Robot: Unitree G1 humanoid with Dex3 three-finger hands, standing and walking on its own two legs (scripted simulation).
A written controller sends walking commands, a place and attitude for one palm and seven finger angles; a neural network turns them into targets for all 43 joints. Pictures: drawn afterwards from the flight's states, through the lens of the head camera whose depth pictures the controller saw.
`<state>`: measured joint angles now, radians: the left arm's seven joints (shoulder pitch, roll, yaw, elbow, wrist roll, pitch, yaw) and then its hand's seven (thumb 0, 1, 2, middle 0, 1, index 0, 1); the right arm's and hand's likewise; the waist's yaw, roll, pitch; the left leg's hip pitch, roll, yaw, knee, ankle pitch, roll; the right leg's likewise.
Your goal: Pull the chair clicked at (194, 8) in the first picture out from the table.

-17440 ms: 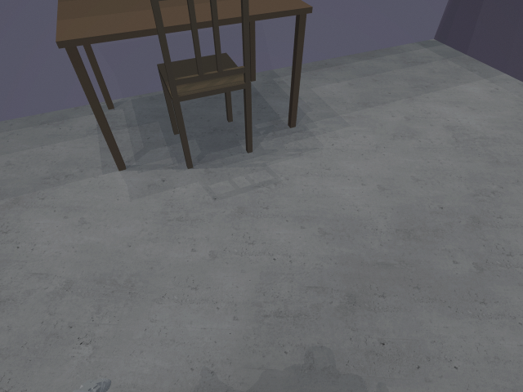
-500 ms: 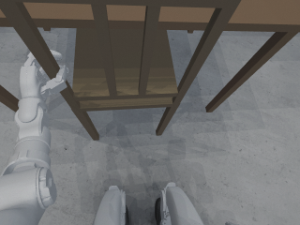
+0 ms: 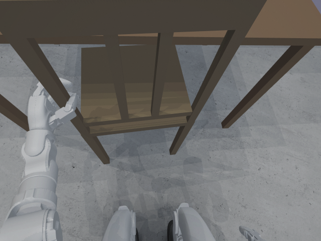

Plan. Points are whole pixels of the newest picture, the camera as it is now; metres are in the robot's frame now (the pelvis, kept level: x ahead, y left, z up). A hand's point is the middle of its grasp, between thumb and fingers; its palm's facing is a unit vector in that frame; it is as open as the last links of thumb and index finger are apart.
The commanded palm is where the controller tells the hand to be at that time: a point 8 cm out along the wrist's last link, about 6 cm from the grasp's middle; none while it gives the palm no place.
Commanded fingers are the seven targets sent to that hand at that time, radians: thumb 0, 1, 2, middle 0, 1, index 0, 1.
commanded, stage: hook a spindle and tug to test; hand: left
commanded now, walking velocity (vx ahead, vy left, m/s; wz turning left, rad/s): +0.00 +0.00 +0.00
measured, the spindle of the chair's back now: (119, 86) +0.47 +0.10 +0.04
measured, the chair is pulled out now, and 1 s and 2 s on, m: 0.03 0.13 0.17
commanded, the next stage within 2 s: step backward, pulling the chair out in 0.04 s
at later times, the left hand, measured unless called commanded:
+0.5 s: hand (73, 118) +0.39 +0.19 +0.03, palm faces +0.16 -0.98 -0.15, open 6.0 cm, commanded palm +0.37 +0.24 +0.03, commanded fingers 0.00 0.90 0.90 -0.50 -1.45 -0.50 -1.45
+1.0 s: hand (84, 158) +0.30 +0.16 +0.03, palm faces +0.19 -0.97 -0.16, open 5.8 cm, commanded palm +0.30 +0.21 +0.03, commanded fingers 0.00 0.90 0.90 -0.50 -1.45 -0.50 -1.45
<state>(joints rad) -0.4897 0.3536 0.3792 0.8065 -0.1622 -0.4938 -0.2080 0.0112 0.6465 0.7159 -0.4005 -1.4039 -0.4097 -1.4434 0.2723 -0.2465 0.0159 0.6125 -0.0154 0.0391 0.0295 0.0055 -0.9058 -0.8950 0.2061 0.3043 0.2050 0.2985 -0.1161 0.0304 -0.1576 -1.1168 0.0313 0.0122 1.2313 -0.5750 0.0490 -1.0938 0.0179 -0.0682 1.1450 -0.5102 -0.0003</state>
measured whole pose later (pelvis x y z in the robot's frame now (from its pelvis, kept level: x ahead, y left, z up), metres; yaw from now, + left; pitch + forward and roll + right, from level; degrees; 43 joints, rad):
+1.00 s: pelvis -0.07 -0.02 +0.08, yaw +2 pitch +6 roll -1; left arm -0.51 0.21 0.12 1.11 -0.09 -0.26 0.12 0.08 0.62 0.68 -0.29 -1.18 -0.50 -1.45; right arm 0.23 -0.25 0.01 0.77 0.07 -0.03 -0.12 0.01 -0.90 -0.89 0.21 0.30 0.21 0.30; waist -0.06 0.02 0.08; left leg -0.55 0.00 0.03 0.68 -0.25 0.02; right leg -0.53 0.00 -0.06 0.62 -0.20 -0.02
